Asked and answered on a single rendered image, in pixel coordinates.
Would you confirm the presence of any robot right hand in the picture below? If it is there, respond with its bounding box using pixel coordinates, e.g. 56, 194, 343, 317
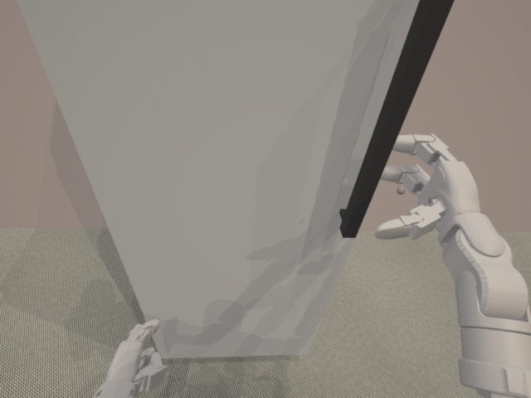
374, 133, 481, 240

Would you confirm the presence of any handle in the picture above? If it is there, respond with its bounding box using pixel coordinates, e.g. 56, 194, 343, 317
339, 0, 455, 238

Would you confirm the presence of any right robot forearm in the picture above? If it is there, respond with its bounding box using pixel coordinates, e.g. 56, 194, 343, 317
438, 212, 531, 398

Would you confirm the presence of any left robot forearm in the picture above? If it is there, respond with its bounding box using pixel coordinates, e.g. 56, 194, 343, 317
93, 379, 135, 398

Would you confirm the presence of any fridge door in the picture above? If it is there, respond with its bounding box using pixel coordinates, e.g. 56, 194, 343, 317
17, 0, 453, 359

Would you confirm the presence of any robot left hand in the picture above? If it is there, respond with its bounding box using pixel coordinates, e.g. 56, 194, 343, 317
105, 319, 167, 397

